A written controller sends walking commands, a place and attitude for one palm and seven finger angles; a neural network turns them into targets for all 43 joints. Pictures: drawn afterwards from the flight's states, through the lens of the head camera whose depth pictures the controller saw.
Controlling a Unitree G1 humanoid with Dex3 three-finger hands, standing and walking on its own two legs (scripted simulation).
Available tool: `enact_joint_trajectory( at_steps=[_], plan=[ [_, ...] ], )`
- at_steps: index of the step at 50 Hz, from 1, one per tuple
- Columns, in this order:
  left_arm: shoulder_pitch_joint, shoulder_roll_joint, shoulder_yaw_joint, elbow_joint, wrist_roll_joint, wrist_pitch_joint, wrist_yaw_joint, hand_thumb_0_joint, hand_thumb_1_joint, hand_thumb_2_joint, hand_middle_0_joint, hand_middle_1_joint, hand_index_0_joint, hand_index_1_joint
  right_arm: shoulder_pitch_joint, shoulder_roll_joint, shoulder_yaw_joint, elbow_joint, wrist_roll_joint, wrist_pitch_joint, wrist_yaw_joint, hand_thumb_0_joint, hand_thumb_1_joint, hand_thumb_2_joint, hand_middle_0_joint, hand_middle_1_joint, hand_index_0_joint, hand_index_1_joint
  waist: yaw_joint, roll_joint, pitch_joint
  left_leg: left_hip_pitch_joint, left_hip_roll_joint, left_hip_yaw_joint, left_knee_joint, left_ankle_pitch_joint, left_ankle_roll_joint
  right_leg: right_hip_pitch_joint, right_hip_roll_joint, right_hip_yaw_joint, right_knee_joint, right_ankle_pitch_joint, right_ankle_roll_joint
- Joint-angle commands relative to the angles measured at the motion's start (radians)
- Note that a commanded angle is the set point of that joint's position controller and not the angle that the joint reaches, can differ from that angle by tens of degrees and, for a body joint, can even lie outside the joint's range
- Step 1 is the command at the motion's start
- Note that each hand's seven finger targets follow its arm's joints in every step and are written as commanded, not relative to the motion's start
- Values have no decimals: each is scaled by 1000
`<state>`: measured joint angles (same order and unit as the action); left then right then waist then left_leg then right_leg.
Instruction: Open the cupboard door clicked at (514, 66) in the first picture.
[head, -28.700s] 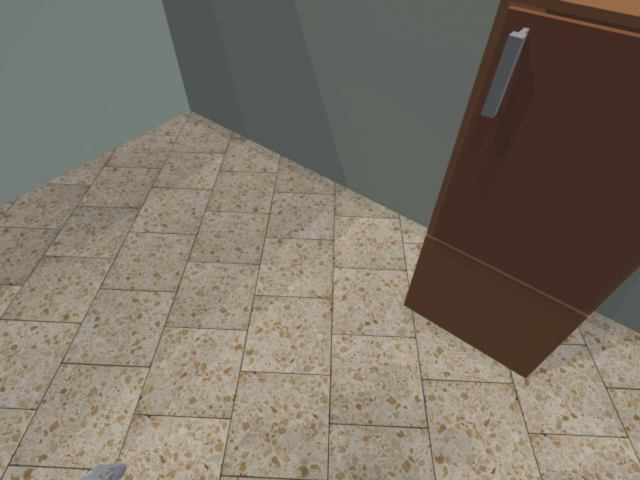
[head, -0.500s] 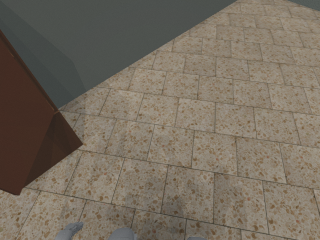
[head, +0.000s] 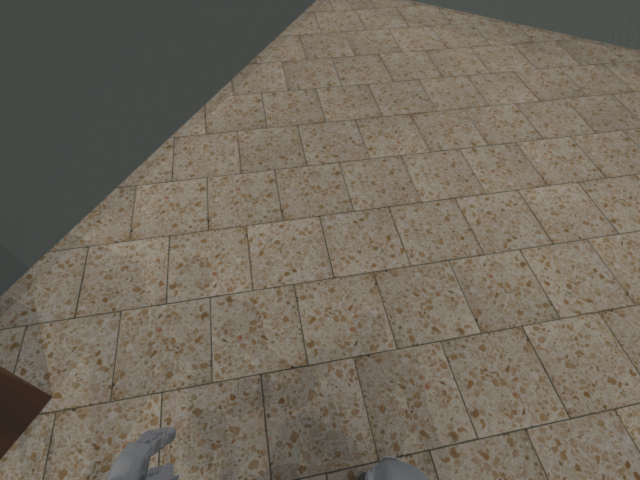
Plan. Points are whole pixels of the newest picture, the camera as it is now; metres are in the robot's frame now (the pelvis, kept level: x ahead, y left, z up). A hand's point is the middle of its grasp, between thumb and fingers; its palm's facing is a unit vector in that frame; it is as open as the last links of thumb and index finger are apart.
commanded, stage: walk to a spot facing it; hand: left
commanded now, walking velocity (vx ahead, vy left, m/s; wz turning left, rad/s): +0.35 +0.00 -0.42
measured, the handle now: out of the picture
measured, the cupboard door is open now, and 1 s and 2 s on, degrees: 44 44 44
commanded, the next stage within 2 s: turn to face it in 0.92 s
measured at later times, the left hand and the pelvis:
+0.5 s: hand (236, 354) +0.32 +0.14 -0.17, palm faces -0.20 -0.97 -0.17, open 7.3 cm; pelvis +0.21 -0.03 +0.01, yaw -12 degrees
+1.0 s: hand (281, 263) +0.51 +0.08 -0.18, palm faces -0.26 -0.95 -0.17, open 7.3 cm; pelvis +0.45 -0.10 +0.00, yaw -17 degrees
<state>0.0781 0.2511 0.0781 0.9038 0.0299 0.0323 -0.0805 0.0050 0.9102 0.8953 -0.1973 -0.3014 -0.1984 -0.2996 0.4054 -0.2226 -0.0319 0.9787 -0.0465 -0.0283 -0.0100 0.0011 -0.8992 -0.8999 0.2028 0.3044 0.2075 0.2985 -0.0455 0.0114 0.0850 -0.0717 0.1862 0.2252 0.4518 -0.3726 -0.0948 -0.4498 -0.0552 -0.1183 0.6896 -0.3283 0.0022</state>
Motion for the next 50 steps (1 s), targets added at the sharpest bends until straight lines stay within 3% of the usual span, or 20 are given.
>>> enact_joint_trajectory(
  at_steps=[1,2,4,7,14,15,16,17,20,23,28,29,30,31,35,42,44,45,47,50],
  plan=[
    [397,270,78,49,6,-60,34,0,900,900,-200,-300,-200,-300,-124,-83,-17,-135,42,-29,14,0,-900,-900,200,300,200,300,235,-337,-250,-634,-86,76,679,-88,31,803,-291,554,-333,-61,-217],
    [412,303,82,65,-23,-56,51,0,900,900,-200,-300,-200,-300,-227,-109,-25,-172,39,-30,7,0,-900,-900,200,300,200,300,242,-282,-181,-758,-75,-134,844,-275,42,701,-388,725,-442,-37,-290],
    [196,206,50,3,-11,-53,72,0,900,900,-200,-300,-200,-300,-228,-121,-39,-147,31,-24,6,0,-900,-900,200,300,200,300,123,-200,-74,-691,3,-227,805,-143,36,398,-312,589,-468,-214,-248],
    [80,145,33,-21,0,-69,76,0,900,900,-200,-300,-200,-300,-148,-68,-36,-88,19,1,15,0,-900,-900,200,300,200,300,33,-166,-69,-457,-19,-182,578,-25,27,186,-210,358,-470,-5,-197],
    [78,106,31,17,-13,-71,58,0,900,900,-200,-300,-200,-300,-30,-88,-44,-33,18,-30,14,0,-900,-900,200,300,200,300,-38,-12,-72,-8,-108,-104,51,144,44,43,-66,264,-285,-92,-120],
    [88,52,21,9,-12,-70,55,0,900,900,-200,-300,-200,-300,69,-156,-64,-12,10,-37,4,0,-900,-900,200,300,200,300,-81,188,-118,118,31,-328,-53,-19,104,-71,25,203,-36,-99,-78],
    [90,0,6,-19,-20,-73,50,0,900,900,-200,-300,-200,-300,188,-249,-78,3,-11,-42,-7,0,-900,-900,200,300,200,300,-118,367,-162,220,295,-688,-220,-149,229,-241,123,54,300,-258,-29],
    [14,20,9,-52,-12,-88,46,0,900,900,-200,-300,-200,-300,186,-250,-79,-2,-8,-36,-12,0,-900,-900,200,300,200,300,-116,196,-114,188,350,-784,-249,-124,313,-322,45,147,457,-236,-40],
    [-16,-1,6,-24,1,-86,35,0,900,900,-200,-300,-200,-300,43,-120,-48,-17,-1,-54,-12,0,-900,-900,200,300,200,300,-27,173,10,7,228,-487,-244,137,236,-331,-51,153,530,-35,-19],
    [-18,-32,-12,-14,-4,-71,22,0,900,900,-200,-300,-200,-300,42,-121,-47,10,1,-59,-9,0,-900,-900,200,300,200,300,-12,140,-85,18,135,-198,-191,387,186,-136,-40,73,177,-31,-12],
    [160,14,10,66,1,-71,27,0,900,900,-200,-300,-200,-300,-28,-118,-46,25,9,-27,6,0,-900,-900,200,300,200,300,82,32,-98,-217,66,-94,-36,80,131,349,57,-28,-151,89,-34],
    [290,82,29,103,4,-77,38,0,900,900,-200,-300,-200,-300,-60,-85,-36,14,20,-26,14,0,-900,-900,200,300,200,300,152,-91,-132,-374,-10,-13,191,35,94,538,-54,141,-240,-77,-85],
    [407,197,58,137,2,-82,56,0,900,900,-200,-300,-200,-300,-109,-17,-23,-28,33,-27,24,0,-900,-900,200,300,200,300,203,-353,-129,-623,-133,36,485,-186,60,658,-296,549,-431,-279,-206],
    [423,217,62,141,-16,-73,62,0,900,900,-200,-300,-200,-300,-198,-43,-26,-57,27,-27,24,0,-900,-900,200,300,200,300,224,-284,-83,-703,-103,-113,675,-263,76,599,-369,683,-533,-313,-268],
    [203,68,20,93,-3,-89,91,0,900,900,-200,-300,-200,-300,-169,-22,-36,1,21,-17,21,0,-900,-900,200,300,200,300,65,-188,-29,-533,4,-210,563,-77,61,307,-280,363,-494,13,-199],
    [184,77,23,135,-18,-101,72,0,900,900,-200,-300,-200,-300,-14,-23,-38,56,15,-36,27,0,-900,-900,200,300,200,300,-30,7,-81,-63,-114,-59,16,197,71,197,-116,126,-263,179,-107],
    [195,-14,-3,90,-23,-97,63,0,900,900,-200,-300,-200,-300,226,-204,-78,107,-4,-44,1,0,-900,-900,200,300,200,300,-108,354,-224,268,258,-580,-149,129,254,-133,73,-19,297,-170,-19],
    [102,4,-10,51,-10,-100,68,0,900,900,-200,-300,-200,-300,243,-204,-74,103,-1,-34,-6,0,-900,-900,200,300,200,300,-124,224,-164,225,309,-648,-171,157,305,-222,51,82,472,-248,-34],
    [9,-9,-5,47,-9,-101,64,0,900,900,-200,-300,-200,-300,155,-129,-58,88,0,-44,-15,0,-900,-900,200,300,200,300,-78,173,-24,77,286,-546,-177,369,291,-321,-38,135,613,-108,-19],
    [50,-44,-13,68,-7,-70,44,0,900,900,-200,-300,-200,-300,42,-93,-44,75,5,-58,-19,0,-900,-900,200,300,200,300,0,130,-20,24,174,-235,-186,525,208,-200,-62,91,353,-42,3]
  ],
)
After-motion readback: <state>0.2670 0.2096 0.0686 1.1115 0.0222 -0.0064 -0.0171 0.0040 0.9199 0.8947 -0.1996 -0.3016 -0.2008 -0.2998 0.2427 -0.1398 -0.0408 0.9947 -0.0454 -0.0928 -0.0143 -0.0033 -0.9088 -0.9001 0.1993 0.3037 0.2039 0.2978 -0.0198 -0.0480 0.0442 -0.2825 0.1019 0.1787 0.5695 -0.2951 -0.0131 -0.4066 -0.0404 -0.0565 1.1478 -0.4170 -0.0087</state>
